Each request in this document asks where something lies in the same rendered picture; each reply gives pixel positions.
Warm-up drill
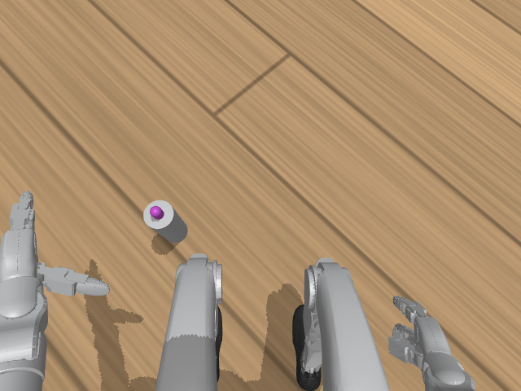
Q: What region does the left robot arm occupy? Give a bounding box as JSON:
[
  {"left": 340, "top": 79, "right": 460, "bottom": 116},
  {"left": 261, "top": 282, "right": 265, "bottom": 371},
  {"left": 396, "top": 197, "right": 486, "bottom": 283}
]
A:
[{"left": 0, "top": 276, "right": 48, "bottom": 391}]

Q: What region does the right robot foot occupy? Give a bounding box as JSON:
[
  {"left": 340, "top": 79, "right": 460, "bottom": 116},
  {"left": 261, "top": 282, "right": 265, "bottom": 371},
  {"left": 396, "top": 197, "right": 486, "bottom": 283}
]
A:
[{"left": 292, "top": 305, "right": 322, "bottom": 391}]

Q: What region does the right robot hand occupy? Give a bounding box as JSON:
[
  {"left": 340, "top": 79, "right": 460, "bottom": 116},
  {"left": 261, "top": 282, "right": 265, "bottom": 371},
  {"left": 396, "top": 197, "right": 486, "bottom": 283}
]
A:
[{"left": 388, "top": 296, "right": 452, "bottom": 370}]

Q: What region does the right robot arm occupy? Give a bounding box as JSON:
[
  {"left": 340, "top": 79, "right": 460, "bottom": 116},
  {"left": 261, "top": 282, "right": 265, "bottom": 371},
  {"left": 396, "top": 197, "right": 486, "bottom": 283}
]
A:
[{"left": 422, "top": 352, "right": 475, "bottom": 391}]

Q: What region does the bottle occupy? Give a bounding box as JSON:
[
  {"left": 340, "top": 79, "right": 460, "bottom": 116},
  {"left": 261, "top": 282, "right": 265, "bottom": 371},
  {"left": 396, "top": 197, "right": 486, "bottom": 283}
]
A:
[{"left": 143, "top": 200, "right": 188, "bottom": 243}]

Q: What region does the left robot hand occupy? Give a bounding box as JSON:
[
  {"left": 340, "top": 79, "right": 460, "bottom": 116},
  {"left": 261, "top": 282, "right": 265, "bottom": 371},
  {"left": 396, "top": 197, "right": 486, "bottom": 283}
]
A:
[{"left": 0, "top": 191, "right": 110, "bottom": 297}]

